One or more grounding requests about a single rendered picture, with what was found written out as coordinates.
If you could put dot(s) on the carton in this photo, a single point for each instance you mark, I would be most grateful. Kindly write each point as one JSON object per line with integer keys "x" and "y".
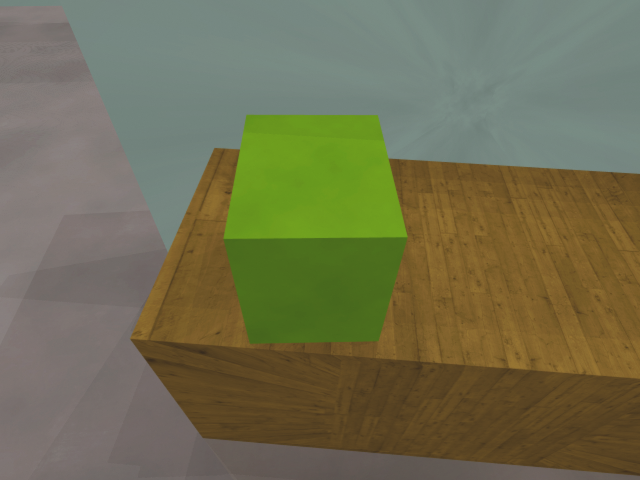
{"x": 315, "y": 233}

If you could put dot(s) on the pedestal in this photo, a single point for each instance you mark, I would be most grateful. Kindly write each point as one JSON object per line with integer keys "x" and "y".
{"x": 512, "y": 335}

